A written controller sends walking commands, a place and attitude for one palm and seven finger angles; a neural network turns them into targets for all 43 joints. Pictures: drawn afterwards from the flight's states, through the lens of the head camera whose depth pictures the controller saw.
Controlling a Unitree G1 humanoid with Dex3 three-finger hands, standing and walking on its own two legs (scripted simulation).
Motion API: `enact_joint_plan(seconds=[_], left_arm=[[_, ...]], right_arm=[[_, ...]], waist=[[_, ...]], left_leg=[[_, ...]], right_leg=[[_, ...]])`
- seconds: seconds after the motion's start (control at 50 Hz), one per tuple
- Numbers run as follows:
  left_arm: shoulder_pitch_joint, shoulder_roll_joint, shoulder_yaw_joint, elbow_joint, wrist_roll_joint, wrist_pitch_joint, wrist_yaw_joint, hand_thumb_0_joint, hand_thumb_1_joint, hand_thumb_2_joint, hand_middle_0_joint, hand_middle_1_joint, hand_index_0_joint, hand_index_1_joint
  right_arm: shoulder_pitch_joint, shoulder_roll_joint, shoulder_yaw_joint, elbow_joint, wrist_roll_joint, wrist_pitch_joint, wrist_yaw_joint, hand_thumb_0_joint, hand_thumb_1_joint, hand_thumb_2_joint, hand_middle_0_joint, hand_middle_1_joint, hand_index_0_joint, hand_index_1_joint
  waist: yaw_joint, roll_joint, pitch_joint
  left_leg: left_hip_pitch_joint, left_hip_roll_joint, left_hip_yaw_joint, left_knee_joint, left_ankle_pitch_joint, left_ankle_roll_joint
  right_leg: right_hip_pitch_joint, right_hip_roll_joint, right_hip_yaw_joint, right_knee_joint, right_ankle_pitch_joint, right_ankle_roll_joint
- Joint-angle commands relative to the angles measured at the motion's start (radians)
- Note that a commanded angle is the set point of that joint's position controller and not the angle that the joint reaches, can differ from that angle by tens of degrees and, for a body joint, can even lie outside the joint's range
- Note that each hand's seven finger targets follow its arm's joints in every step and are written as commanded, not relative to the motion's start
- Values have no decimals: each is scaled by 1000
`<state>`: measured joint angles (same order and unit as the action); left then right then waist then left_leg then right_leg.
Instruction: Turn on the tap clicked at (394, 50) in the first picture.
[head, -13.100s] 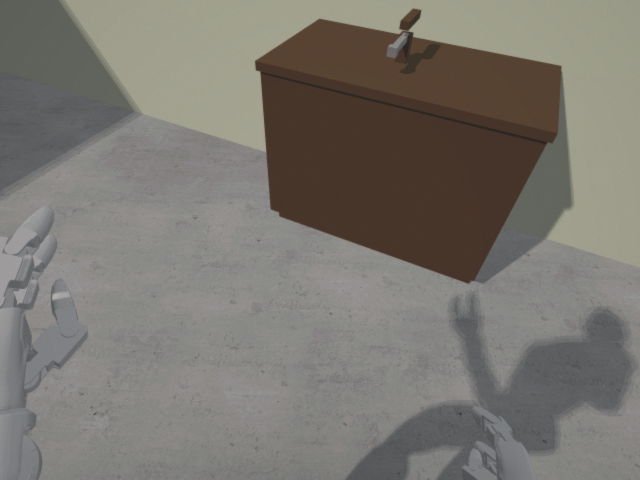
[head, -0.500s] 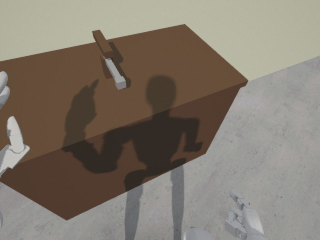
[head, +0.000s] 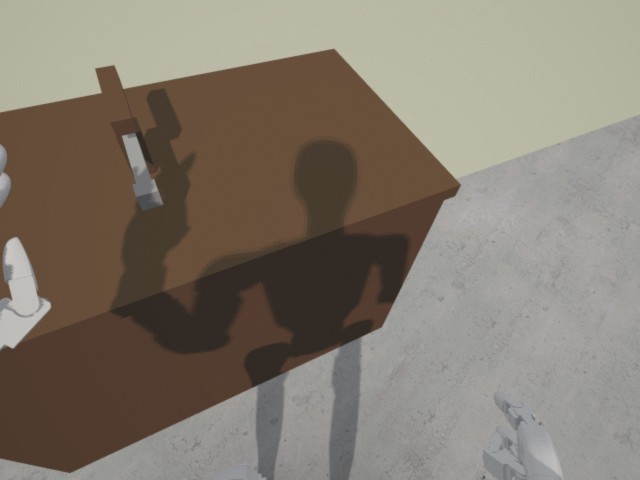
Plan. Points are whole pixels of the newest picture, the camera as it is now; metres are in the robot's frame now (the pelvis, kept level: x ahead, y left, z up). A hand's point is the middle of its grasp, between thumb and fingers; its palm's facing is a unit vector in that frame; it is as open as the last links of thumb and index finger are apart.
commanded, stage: take the last steps up to it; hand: left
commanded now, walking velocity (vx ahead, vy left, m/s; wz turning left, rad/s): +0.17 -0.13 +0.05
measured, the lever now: (148, 194) +0.44 +0.26 +0.06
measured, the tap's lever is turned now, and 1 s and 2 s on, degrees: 0 0 0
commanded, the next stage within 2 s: come to a stop and stand still in 0.22 s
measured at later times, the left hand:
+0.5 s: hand (214, 245) +0.29 +0.12 +0.18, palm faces +0.38 -0.78 -0.49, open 7.4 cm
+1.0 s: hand (96, 202) +0.29 +0.21 +0.23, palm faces +0.54 -0.77 -0.33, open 7.4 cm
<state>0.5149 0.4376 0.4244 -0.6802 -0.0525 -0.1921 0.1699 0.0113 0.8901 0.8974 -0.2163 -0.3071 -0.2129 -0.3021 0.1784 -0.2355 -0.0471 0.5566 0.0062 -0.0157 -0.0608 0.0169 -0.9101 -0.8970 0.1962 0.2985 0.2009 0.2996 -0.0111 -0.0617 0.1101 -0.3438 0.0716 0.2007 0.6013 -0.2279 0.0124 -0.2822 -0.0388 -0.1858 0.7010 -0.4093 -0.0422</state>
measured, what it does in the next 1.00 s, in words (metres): steps on the spot: right foot, then left foot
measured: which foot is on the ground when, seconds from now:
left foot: down 0.00-0.30, up 0.32-0.70, down 0.72-1.00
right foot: up 0.00-0.26, down 0.28-1.00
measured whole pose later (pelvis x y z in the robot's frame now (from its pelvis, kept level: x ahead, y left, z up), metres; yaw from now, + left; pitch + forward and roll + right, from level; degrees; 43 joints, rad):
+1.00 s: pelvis +0.06 -0.07 +0.01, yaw +1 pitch -1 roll -2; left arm 0.22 0.42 0.46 -0.38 -0.06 -0.26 0.15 0.01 0.90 0.90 -0.21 -0.31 -0.21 -0.30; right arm 0.23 -0.20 0.05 0.57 -0.01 -0.14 0.03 0.02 -0.91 -0.90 0.20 0.30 0.20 0.30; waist 0.02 0.01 0.05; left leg -0.31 0.01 0.11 0.61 -0.30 0.06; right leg -0.29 -0.03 -0.09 0.54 -0.24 0.00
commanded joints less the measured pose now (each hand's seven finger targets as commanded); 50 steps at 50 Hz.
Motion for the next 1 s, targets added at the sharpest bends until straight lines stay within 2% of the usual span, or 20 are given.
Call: enact_joint_plan(seconds=[0.0, 0.04, 0.1, 0.16, 0.22, 0.24, 0.26, 0.28, 0.3, 0.38, 0.44, 0.58, 0.66, 0.76, 0.78, 0.8, 0.84, 0.88, 0.94, 0.98], left_arm=[[-63, 181, 124, -124, 7, -78, -3, 0, 900, 900, -200, -300, -200, -300], [-119, 170, 109, -151, 14, -69, -6, 0, 900, 900, -200, -300, -200, -300], [-94, 100, 58, -203, 20, -62, -14, 0, 900, 900, -200, -300, -200, -300], [-44, 78, 47, -120, 15, -53, -16, 0, 900, 900, -200, -300, -200, -300], [-71, 76, 51, -29, 15, -41, -14, 0, 900, 900, -200, -300, -200, -300], [-102, 91, 57, -3, 16, -34, -12, 0, 900, 900, -200, -300, -200, -300], [-126, 114, 59, 8, 22, -27, -8, 0, 900, 900, -200, -300, -200, -300], [-122, 147, 76, 7, 22, -13, -2, 0, 900, 900, -200, -300, -200, -300], [-178, 177, 93, -36, 13, -19, 6, 0, 900, 900, -200, -300, -200, -300], [-121, 160, 107, -59, 18, -55, 3, 0, 900, 900, -200, -300, -200, -300], [-40, 130, 105, -44, 19, -74, 15, 0, 900, 900, -200, -300, -200, -300], [41, 125, 109, -69, 15, -54, 33, 0, 900, 900, -200, -300, -200, -300], [24, 129, 95, -106, 22, -39, 34, 0, 900, 900, -200, -300, -200, -300], [0, 133, 80, -143, 26, -53, 24, 0, 900, 900, -200, -300, -200, -300], [-955, 836, 394, -213, 45, -186, 13, 0, 900, 900, -200, -300, -200, -300], [-623, 387, 330, 171, 43, -133, -1, 0, 900, 900, -200, -300, -200, -300], [-517, 313, 198, 248, 31, -136, -2, 0, 900, 900, -200, -300, -200, -300], [-345, 161, 73, 236, 2, -143, -37, 0, 900, 900, -200, -300, -200, -300], [-185, 30, -48, 94, 1, -117, -51, 0, 900, 900, -200, -300, -200, -300], [-160, 54, -27, 43, 1, -102, -51, 0, 900, 900, -200, -300, -200, -300]], right_arm=[[-72, -69, 2, -144, -5, -64, 2, 0, -900, -900, 200, 300, 200, 300], [-58, -82, -10, -126, -1, -62, 6, 0, -900, -900, 200, 300, 200, 300], [-39, -79, -14, -132, 5, -80, 21, 0, -900, -900, 200, 300, 200, 300], [-21, -78, -12, -139, 10, -95, 28, 0, -900, -900, 200, 300, 200, 300], [-36, -70, -8, -138, 19, -93, 23, 0, -900, -900, 200, 300, 200, 300], [-39, -57, -5, -133, 22, -88, 21, 0, -900, -900, 200, 300, 200, 300], [-36, -33, -1, -133, 26, -82, 18, 0, -900, -900, 200, 300, 200, 300], [-68, -15, 13, -151, 22, -84, 14, 0, -900, -900, 200, 300, 200, 300], [-110, -29, 23, -137, 17, -95, 11, 0, -900, -900, 200, 300, 200, 300], [-119, -44, 21, -75, 6, -81, 17, 0, -900, -900, 200, 300, 200, 300], [-115, -36, 22, -88, 3, -77, 12, 0, -900, -900, 200, 300, 200, 300], [-88, -58, -2, -125, 10, -56, 14, 0, -900, -900, 200, 300, 200, 300], [-63, -64, -7, -139, 10, -28, 9, 0, -900, -900, 200, 300, 200, 300], [-63, -87, -4, -158, 5, -51, -3, 0, -900, -900, 200, 300, 200, 300], [97, -95, 120, -179, 33, -119, -65, 0, -900, -900, 200, 300, 200, 300], [-13, -11, 45, -141, 8, -153, -17, 0, -900, -900, 200, 300, 200, 300], [9, -123, 25, -127, -23, -155, 36, 0, -900, -900, 200, 300, 200, 300], [37, -118, 20, -120, -17, -174, 67, 0, -900, -900, 200, 300, 200, 300], [23, -114, 18, -123, -3, -178, 97, 0, -900, -900, 200, 300, 200, 300], [-21, -125, 20, -134, -3, -179, 91, 0, -900, -900, 200, 300, 200, 300]], waist=[[5, 299, -212], [-1, 285, -162], [18, 348, -185], [9, 350, -179], [21, 244, -182], [21, 128, -183], [19, -107, -182], [32, -300, -167], [37, -243, -166], [9, -26, -205], [17, -68, -244], [23, -53, -267], [3, -11, -280], [22, 286, -231], [14, 337, -213], [50, 206, -194], [34, 143, -172], [41, 65, -240], [32, 6, -189], [37, 121, -139]], left_leg=[[373, 438, -618, -294, 288, 199], [308, 388, -470, -279, 300, 196], [233, 259, -199, -259, 313, 114], [149, 240, -152, -249, 216, 97], [80, 199, -102, -110, -8, 55], [33, 153, -68, 13, -130, 29], [-67, 47, -15, 247, -276, -7], [-246, -42, -59, 473, -429, -30], [-274, -14, -144, 607, -408, -29], [-214, 12, -196, 561, -202, -55], [-113, -17, -152, 331, -171, -52], [-52, -37, -133, 73, -156, -41], [83, -39, -134, -100, 32, -35], [138, 187, -330, -231, 470, 64], [-39, 93, -309, -269, 206, 73], [16, 83, -210, -154, 54, 9], [10, -10, -184, -53, -24, -17], [61, -60, -198, 45, -42, -15], [123, -32, -201, -74, -50, -9], [133, 16, -249, -225, -29, -8]], right_leg=[[-363, -19, 196, 496, -150, 35], [-387, -61, 196, 456, -67, 50], [-221, -51, 101, 211, 37, 64], [-64, -10, 26, 3, 63, 73], [92, 29, -31, -167, 136, 82], [147, 1, 12, -237, 141, 70], [167, -130, 211, -346, 156, 12], [202, -304, 509, -426, 215, -92], [185, -378, 541, -459, 266, -135], [209, -314, 323, -335, 678, -111], [256, -282, 238, -305, 834, -82], [322, -333, 277, -261, 942, -88], [253, -273, 253, -220, 799, -42], [73, -45, 135, -72, 120, 48], [136, -28, 208, -36, 39, 76], [-11, -41, 142, -154, -34, 28], [66, -91, 295, -285, 287, -27], [61, -183, 420, -325, 315, -75], [1, -129, 322, -348, 173, -39], [-18, -33, 230, -287, 138, 4]])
